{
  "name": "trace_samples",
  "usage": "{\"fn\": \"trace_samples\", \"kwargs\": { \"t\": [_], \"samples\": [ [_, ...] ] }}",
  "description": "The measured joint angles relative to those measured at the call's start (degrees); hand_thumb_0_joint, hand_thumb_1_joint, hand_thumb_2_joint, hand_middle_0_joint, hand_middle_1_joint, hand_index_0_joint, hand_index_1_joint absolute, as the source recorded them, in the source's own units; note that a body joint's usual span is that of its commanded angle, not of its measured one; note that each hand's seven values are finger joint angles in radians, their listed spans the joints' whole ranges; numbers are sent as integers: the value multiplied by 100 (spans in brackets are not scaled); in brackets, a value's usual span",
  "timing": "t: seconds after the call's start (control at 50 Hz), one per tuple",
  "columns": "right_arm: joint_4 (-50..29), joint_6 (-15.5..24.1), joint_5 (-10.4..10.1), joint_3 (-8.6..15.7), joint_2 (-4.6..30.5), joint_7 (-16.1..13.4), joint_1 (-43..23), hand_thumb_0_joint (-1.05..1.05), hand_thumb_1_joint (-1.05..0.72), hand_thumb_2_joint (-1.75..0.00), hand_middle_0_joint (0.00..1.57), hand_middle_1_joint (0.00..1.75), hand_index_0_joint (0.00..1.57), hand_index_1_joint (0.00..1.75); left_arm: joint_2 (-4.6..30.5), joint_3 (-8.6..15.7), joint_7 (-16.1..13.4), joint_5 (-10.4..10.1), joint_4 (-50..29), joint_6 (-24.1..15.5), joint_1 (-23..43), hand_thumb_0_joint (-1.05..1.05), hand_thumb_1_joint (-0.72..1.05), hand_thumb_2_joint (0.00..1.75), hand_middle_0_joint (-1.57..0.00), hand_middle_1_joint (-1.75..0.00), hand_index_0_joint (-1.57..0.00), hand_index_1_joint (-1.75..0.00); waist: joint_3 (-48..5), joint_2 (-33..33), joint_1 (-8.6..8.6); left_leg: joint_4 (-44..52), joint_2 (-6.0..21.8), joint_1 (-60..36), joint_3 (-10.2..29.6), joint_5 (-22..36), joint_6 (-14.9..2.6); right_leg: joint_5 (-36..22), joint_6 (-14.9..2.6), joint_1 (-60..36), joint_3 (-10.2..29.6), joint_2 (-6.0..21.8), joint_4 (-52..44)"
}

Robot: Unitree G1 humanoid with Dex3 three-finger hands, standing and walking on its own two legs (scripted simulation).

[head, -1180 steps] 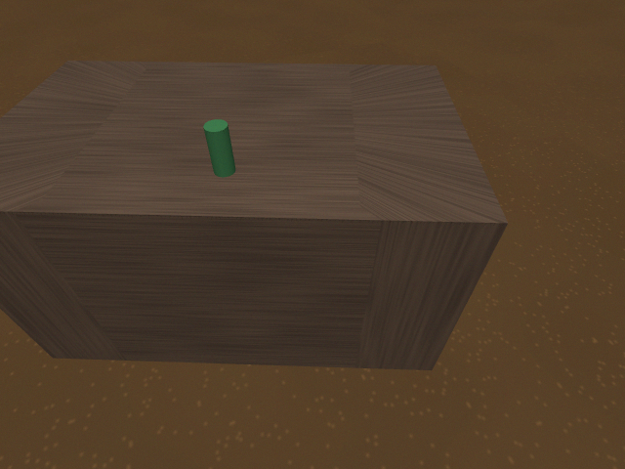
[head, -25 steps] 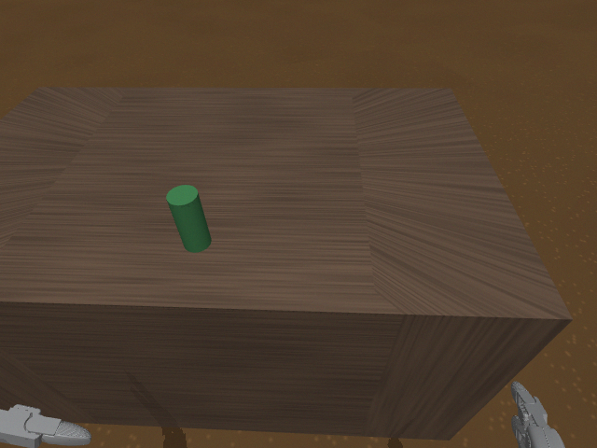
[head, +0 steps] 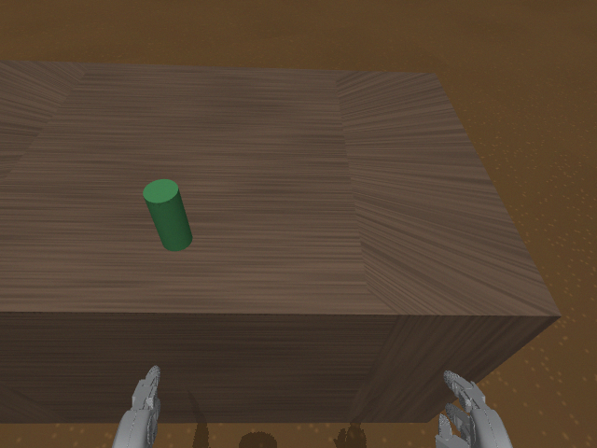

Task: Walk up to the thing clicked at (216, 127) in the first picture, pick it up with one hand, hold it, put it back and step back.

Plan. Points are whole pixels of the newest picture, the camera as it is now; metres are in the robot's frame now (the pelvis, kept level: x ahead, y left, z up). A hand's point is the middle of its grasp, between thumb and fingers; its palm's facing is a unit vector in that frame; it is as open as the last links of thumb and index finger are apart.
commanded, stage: home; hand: left
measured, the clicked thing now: (169, 217) +0.48 +0.24 +0.01
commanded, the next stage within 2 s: none
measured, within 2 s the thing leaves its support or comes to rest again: neither
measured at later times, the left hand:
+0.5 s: hand out of the picture +0.14 +0.20 -0.11, palm faces -0.04 -0.94 -0.35, open 17.6 cm
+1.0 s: hand out of the picture +0.02 +0.27 -0.13, palm faces -0.05 -0.93 -0.37, open 17.6 cm
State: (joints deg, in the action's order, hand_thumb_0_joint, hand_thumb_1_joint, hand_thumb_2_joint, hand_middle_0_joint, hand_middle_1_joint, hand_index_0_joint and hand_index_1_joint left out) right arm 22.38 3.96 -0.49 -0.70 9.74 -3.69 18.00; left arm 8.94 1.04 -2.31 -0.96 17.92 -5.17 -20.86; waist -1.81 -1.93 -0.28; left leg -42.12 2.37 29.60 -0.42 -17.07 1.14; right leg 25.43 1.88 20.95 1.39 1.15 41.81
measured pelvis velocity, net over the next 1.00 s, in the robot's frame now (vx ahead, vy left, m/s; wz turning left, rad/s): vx -0.02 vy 0.01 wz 0.01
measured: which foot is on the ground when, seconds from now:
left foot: down 0.00-1.00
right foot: down 0.00-1.00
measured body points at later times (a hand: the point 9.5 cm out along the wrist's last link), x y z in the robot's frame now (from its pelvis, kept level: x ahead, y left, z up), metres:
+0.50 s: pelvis +0.00 -0.01 -0.01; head +0.00 -0.01 +0.44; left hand +0.14 +0.25 -0.09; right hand +0.14 -0.27 -0.11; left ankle +0.05 +0.13 -0.71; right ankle -0.04 -0.14 -0.71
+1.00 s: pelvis -0.02 +0.01 +0.02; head -0.03 +0.01 +0.47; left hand +0.02 +0.31 -0.11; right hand +0.05 -0.28 -0.11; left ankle +0.05 +0.13 -0.71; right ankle -0.04 -0.14 -0.71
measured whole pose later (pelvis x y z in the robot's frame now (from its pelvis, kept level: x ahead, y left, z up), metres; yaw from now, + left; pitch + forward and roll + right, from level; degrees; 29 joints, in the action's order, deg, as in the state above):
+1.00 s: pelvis -0.02 +0.01 +0.02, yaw +0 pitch -3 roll -1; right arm 60.6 -0.5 1.3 0.0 18.8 1.0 10.2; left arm 21.2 -1.5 -0.6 1.4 57.6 -0.6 -14.4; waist 2.2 0.5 -0.1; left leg -28.4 1.6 15.9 -0.7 -9.3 0.3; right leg 17.3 2.2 7.3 1.2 1.8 27.7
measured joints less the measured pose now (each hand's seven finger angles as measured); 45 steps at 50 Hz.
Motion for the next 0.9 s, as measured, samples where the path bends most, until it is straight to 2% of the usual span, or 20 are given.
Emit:
{"fn": "trace_samples", "kwargs": {
  "t": [0.06, 0.16, 0.28, 0.38, 0.44, 0.48, 0.56, 0.66, 0.76, 0.9],
  "samples": [
    [416, -93, -12, -63, 63, -52, -131, 0, -86, -88, 20, 29, 20, 29, 76, 46, -145, -12, -42, 82, -40, -2, -54, 6, -6, -6, -6, -5, -32, 48, 28, -89, 41, -14, 29, -70, 11, 26, -11, -56, -22, -44, 5],
    [782, -170, -35, -15, 172, -110, -231, 1, -89, -90, 21, 30, 20, 30, 219, 11, -333, -26, -32, 166, -28, -2, -56, 4, -6, -5, -5, -5, -22, 215, 52, -212, 41, 36, 55, -134, 13, 87, -13, -31, -45, -47, 102],
    [984, -172, -38, 31, 253, -126, -322, 1, -90, -90, 21, 30, 20, 30, 147, -118, -383, 2, -63, 242, 6, -1, -57, 3, -5, -5, -5, -4, 29, 340, 53, -291, 45, 143, 40, -141, 10, 119, -7, 105, -24, -49, 234],
    [1071, -211, -27, 21, 226, -171, -349, 1, -90, -90, 21, 30, 20, 30, 95, -120, -419, 24, -108, 331, -2, -1, -58, 3, -5, -5, -5, -4, -13, 261, 28, -297, 69, 171, 45, -130, 39, 130, -35, 158, -24, -74, 285],
    [1470, -240, 307, 21, 370, 72, -527, 1, -90, -90, 21, 30, 20, 30, 403, -271, -225, 352, 579, 261, 246, -1, -58, 3, -5, -5, -5, -4, 54, 227, 40, -289, 36, -15, 60, -132, 19, 167, -75, -23, -47, -47, 318],
    [1763, -323, 372, 53, 506, 220, -633, 1, -90, -90, 21, 30, 21, 30, 642, -308, -98, 437, 1111, 319, 349, -1, -58, 3, -6, -5, -5, -4, 23, 219, 65, -288, 10, -131, 53, -148, 16, 208, -85, -127, -45, -20, 352],
    [2151, -369, 299, 182, 770, 388, -658, 1, -90, -90, 21, 30, 21, 30, 973, -213, 12, 418, 1864, 368, 361, -1, -57, 3, -6, -5, -5, -4, 9, 247, 78, -209, -13, -354, 56, -133, 15, 196, -80, -359, -55, 3, 266],
    [2615, -403, 270, 278, 1004, 453, -627, 0, -91, -90, 21, 30, 20, 30, 1249, -130, 62, 365, 2527, 385, 326, -1, -56, 4, -6, -5, -5, -5, 105, 259, 55, 92, -28, -640, 23, 15, -11, 20, -48, -639, -35, 23, -59],
    [3054, -453, 245, 262, 1080, 455, -626, 0, -91, -90, 20, 30, 20, 30, 1339, -122, 76, 313, 3025, 403, 396, -1, -55, 4, -6, -5, -5, -5, 269, 271, 20, 441, -35, -871, 10, 225, -45, -233, -8, -884, -32, 30, -463],
    [3568, -463, 220, 128, 975, 468, -697, 0, -91, -90, 21, 30, 20, 30, 1287, -201, 125, 259, 3639, 465, 549, -1, -55, 4, -6, -5, -5, -5, 383, 237, 13, 1019, -55, -1192, -26, 560, -78, -605, 16, -1195, -15, 52, -1066]
  ]
}}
